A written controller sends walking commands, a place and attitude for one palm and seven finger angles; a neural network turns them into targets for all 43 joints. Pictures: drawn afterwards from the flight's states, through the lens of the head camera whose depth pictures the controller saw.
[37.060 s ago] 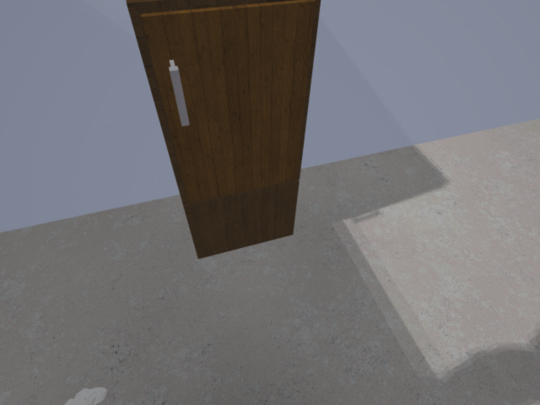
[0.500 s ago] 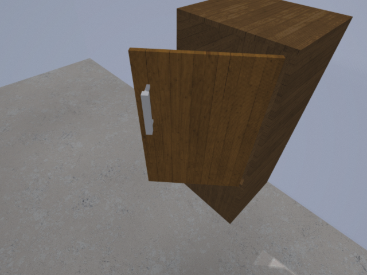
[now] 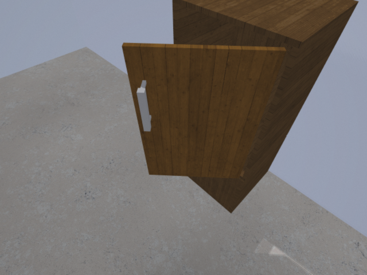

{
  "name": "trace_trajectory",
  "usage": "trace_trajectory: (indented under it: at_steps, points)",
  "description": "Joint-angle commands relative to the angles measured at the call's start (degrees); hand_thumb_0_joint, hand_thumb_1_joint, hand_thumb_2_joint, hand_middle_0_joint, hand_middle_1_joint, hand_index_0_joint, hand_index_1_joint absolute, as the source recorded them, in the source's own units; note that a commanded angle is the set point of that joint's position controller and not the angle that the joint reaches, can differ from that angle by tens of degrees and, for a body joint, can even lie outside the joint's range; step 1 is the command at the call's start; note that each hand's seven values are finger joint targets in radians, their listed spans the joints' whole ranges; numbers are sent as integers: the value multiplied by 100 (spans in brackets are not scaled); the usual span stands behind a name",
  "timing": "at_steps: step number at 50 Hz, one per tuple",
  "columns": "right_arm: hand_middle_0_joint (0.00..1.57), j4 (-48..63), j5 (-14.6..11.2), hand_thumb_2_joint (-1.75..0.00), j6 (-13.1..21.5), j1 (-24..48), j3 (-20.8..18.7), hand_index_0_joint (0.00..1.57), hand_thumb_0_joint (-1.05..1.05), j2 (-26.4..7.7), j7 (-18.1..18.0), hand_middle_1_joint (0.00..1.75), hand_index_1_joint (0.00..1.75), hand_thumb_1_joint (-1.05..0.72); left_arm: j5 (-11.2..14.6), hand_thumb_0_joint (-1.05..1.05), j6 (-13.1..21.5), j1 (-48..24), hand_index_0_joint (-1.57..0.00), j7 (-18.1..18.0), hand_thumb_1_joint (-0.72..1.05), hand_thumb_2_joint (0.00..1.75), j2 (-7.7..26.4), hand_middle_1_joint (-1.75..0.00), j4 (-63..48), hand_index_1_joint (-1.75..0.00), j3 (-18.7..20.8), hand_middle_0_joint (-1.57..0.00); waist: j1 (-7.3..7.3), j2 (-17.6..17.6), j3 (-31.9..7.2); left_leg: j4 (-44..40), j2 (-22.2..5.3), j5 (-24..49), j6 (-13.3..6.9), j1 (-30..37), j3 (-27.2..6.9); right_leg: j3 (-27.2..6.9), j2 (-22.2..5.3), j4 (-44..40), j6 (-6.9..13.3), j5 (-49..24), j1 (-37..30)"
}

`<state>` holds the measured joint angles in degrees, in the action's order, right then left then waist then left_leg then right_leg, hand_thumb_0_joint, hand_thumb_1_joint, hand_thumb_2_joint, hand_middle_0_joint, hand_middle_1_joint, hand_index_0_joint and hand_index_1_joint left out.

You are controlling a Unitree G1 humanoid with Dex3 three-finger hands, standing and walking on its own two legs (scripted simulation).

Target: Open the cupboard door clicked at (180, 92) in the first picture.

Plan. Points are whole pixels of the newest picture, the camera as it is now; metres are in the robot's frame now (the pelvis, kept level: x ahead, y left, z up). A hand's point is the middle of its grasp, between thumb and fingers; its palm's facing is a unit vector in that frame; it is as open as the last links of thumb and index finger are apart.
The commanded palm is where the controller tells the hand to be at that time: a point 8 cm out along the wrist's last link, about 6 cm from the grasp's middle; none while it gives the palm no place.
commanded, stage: look again from close up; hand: left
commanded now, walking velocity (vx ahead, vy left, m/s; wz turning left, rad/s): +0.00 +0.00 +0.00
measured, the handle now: (145, 106) +0.55 +0.15 +0.05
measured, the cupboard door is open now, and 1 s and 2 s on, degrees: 42 42 42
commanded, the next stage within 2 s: raise the hand with hooked fingers in 0.38 s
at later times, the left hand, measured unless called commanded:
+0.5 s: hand out of the picture +0.06 +0.18 -0.16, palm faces +0.02 -0.97 -0.23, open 7.3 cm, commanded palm +0.12 +0.23 -0.07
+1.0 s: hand (87, 259) +0.16 +0.21 -0.04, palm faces +0.10 -0.99 -0.03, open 9.1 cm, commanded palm +0.16 +0.27 -0.03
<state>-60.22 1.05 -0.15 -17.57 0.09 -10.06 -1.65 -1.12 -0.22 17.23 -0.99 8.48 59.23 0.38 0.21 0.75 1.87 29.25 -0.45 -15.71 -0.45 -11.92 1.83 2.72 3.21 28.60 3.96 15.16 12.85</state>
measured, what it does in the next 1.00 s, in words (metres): lowers itself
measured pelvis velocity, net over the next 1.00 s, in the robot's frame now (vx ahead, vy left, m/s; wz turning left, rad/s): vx -0.02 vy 0.00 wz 0.05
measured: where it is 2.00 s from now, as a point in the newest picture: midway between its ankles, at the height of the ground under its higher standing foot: outside the picture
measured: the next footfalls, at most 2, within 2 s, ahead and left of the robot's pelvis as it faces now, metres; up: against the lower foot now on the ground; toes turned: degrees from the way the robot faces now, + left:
none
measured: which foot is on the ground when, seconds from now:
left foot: down 0.00-1.00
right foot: down 0.00-1.00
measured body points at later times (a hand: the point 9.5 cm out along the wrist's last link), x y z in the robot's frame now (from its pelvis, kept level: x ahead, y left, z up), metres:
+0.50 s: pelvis +0.03 +0.00 +0.01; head +0.04 -0.01 +0.45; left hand +0.06 +0.24 -0.14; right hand +0.03 -0.22 -0.16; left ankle -0.01 +0.11 -0.74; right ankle +0.00 -0.08 -0.74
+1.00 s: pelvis -0.02 +0.00 -0.08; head +0.02 +0.02 +0.37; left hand +0.15 +0.27 -0.03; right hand +0.23 -0.21 -0.11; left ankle -0.01 +0.11 -0.74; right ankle +0.00 -0.08 -0.74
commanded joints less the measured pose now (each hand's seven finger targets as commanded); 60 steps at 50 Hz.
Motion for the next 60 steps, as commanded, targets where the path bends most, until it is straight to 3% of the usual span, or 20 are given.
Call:
trace_trajectory:
  at_steps: [1, 6, 23, 24, 25, 26, 27, 28, 29, 31, 32, 35, 37, 39, 42, 44, 47, 51, 57, 60]
  points:
    - [20, 208, 2, -90, 206, -28, -47, 20, 0, -496, -28, 30, 30, -90, 42, 0, 128, 103, -20, -12, 90, 90, 700, -30, -230, -30, 114, -20, -111, 530, 237, -1140, -680, 47, -265, -593, -761, -814, -654, -571, 0, -182, -301]
    - [20, -16, -29, -90, 244, -263, -12, 20, 0, -422, -56, 30, 30, -90, 63, 0, 195, 65, -20, -39, 90, 90, 665, -30, -77, -30, 68, -20, -44, -94, -97, -892, -553, 753, -180, -187, -493, -848, -860, -599, 13, -1121, -585]
    - [20, -258, -33, -90, 223, -188, 1, 20, 0, -400, -81, 30, 30, -90, 58, 0, 206, -7, -20, -118, 90, 90, 643, -30, 34, -30, 39, -20, -11, -71, 36, -960, -567, 1332, -131, 266, -420, -849, -921, -627, -9, -1774, -523]
    - [20, 124, -108, -90, 224, 489, -86, 20, 0, -608, -16, 30, 30, -90, 16, 0, 309, 653, -20, -369, 90, 90, 790, -30, 326, -30, 99, -20, -320, -814, 271, 377, -579, 976, 11, -324, -99, -1130, -1319, -649, -498, -4364, -495]
    - [20, 2187, -366, -90, 1074, 482, -271, 20, 0, -1549, -234, 30, 30, -90, 1130, 0, 1556, -3948, -20, -266, 88, 89, 2376, -32, -8294, -32, 1154, -20, 407, 335, -2663, -476, 156, 1886, -188, 1003, -218, -879, -777, -182, -200, -3471, -858]
    - [20, 1976, -188, -90, 1553, 739, -157, 20, 0, -1095, -432, 30, 30, -90, 677, 0, 1353, -1087, -20, -385, 85, 88, 1943, -33, -6955, -33, 1003, -20, -154, 1611, -2669, -476, -1, 2806, -188, 1376, -92, -589, -446, 84, -44, -2167, -798]
    - [20, 2024, -304, -90, 1665, 760, -166, 20, 0, -869, -390, 30, 30, -90, 1001, 0, 699, 443, -21, -473, 83, 87, 640, -34, -6028, -34, 343, -21, -38, 1600, -1635, -441, -85, 3003, 112, 919, -341, -195, -410, 25, -82, -1144, -233]
    - [20, 1872, -303, -90, 1671, 589, -165, 20, 0, -946, -336, 30, 30, -90, 1067, 0, 726, 207, -21, -383, 81, 86, 181, -36, -5628, -36, 182, -21, 241, 432, -771, -225, -157, 2618, 40, 518, -404, 34, -390, -19, -201, -1031, 430]
    - [20, 2176, -249, -90, 1720, 680, -323, 20, 0, -1158, -285, 30, 30, -90, 1174, 0, 1054, -269, -21, -267, 78, 85, 532, -37, -5725, -37, 566, -21, 335, -283, -274, 101, -76, 2004, -61, -3, -452, 97, -376, 47, -265, -1161, 902]
    - [20, 2432, -105, -90, 1755, 709, -445, 20, 0, -1173, -201, 30, 30, -90, 1317, 0, 1814, 851, -21, 203, 74, 83, 352, -40, -4945, -40, 830, -21, 83, -1217, -511, 677, 43, 1190, -48, -913, -329, 216, -349, 576, -346, -898, 1399]
    - [20, 2647, -104, -90, 1801, 826, -452, 20, 0, -1154, -95, 30, 30, -90, 1365, 0, 2200, 1415, -21, 547, 71, 82, 216, -42, -4613, -42, 834, -21, -172, -867, -619, 973, 168, 1077, 3, -1309, -270, 132, -382, 946, -293, -1019, 1449]
    - [20, 3094, -103, -90, 1800, 1061, -526, 20, 0, -1154, 119, 30, 30, -90, 1621, 0, 3545, 1579, -22, 1617, 64, 79, 289, -47, -4588, -47, 993, -22, -309, -1198, -1078, 1912, 289, 407, 100, -2607, -146, -171, -414, 1882, -285, -795, 1923]
    - [20, 3423, -139, -90, 1785, 1056, -581, 20, 0, -1218, 226, 30, 30, -90, 1666, 0, 4041, 1478, -22, 2268, 60, 77, 768, -50, -4696, -50, 1289, -22, -389, -422, -1465, 2401, 323, 395, 96, -2913, -88, -529, -487, 2295, -193, -817, 1976]
    - [20, 3874, -251, -90, 1678, 1214, -542, 20, 0, -1245, 185, 30, 30, -90, 1902, 0, 3719, 1181, -22, 2499, 55, 75, 946, -53, -5299, -53, 1418, -22, -401, -369, -1986, 2543, 365, 158, 7, -3139, 30, -741, -508, 2259, -255, -315, 1903]
    - [20, 4168, -290, -90, 1524, 1079, -468, 20, 0, -1243, 22, 30, 30, -90, 2088, 0, 3195, 45, -23, 2302, 48, 72, 1202, -57, -6330, -57, 1533, -23, -176, -38, -1903, 2631, 286, -259, -85, -3190, -102, -804, -407, 2071, -279, 693, 2349]
    - [20, 4130, -286, -90, 1489, 820, -428, 20, 0, -1126, -55, 30, 30, -90, 1995, 0, 3153, -294, -23, 2009, 43, 70, 1245, -60, -7117, -60, 1514, -23, -29, 329, -2051, 2666, 169, -107, -149, -2896, -172, -764, -385, 1999, -277, 511, 2286]
    - [20, 3955, -227, -90, 1484, 676, -301, 20, 0, -1144, -170, 30, 30, -90, 1782, 0, 3194, -989, -24, 1799, 36, 67, 1377, -64, -7559, -64, 1316, -24, 251, 311, -1900, 2725, 48, 1, -187, -2832, -361, -562, -265, 2136, -236, 270, 2523]
    - [20, 3771, -292, -90, 1606, 710, -203, 20, 0, -1139, -240, 30, 30, -90, 1775, 0, 2937, -601, -25, 2029, 27, 63, 1288, -70, -6899, -70, 1178, -25, 234, 468, -1817, 2477, 40, -214, -158, -2739, -455, -321, -236, 1998, -246, 520, 2565]
    - [20, 3797, -360, -90, 1616, 890, -122, 20, 0, -1147, -297, 30, 30, -90, 2101, 0, 2130, -371, -25, 2234, 13, 57, 1719, -80, -6144, -80, 1869, -25, -98, 106, -1878, 2063, 95, -299, -127, -2867, -488, -354, -283, 1615, -271, 975, 1896]
    - [20, 3785, -347, -90, 1680, 770, -113, 20, 0, -1120, -285, 30, 30, -90, 2148, 0, 2199, -516, -26, 2115, 6, 54, 1647, -84, -6346, -84, 1903, -26, -78, -24, -1930, 1892, 84, -239, -131, -2703, -473, -264, -288, 1558, -296, 913, 1848]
